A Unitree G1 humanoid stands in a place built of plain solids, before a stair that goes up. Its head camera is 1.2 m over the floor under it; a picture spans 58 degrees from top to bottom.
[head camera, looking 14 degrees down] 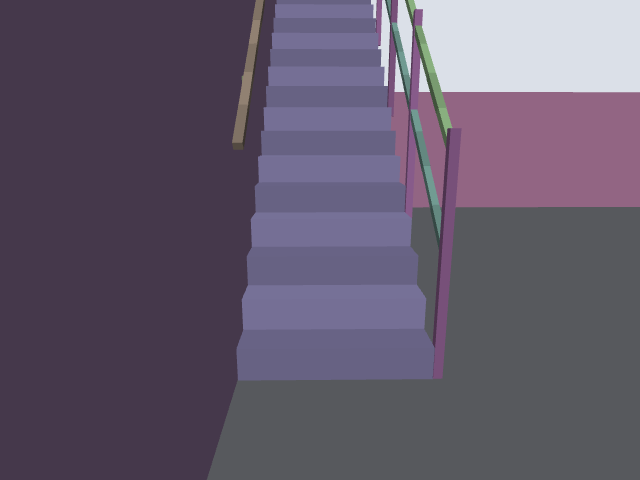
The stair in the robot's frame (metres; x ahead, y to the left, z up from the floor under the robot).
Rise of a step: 0.17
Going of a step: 0.21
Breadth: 0.97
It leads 1 degrees to the left of straight ahead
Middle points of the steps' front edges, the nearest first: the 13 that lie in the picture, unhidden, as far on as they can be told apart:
1.93 -0.08 0.17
2.14 -0.07 0.35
2.36 -0.07 0.52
2.57 -0.07 0.69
2.78 -0.07 0.87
3.00 -0.06 1.04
3.21 -0.06 1.21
3.42 -0.06 1.38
3.64 -0.06 1.56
3.85 -0.05 1.73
4.06 -0.05 1.90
4.28 -0.05 2.08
4.49 -0.04 2.25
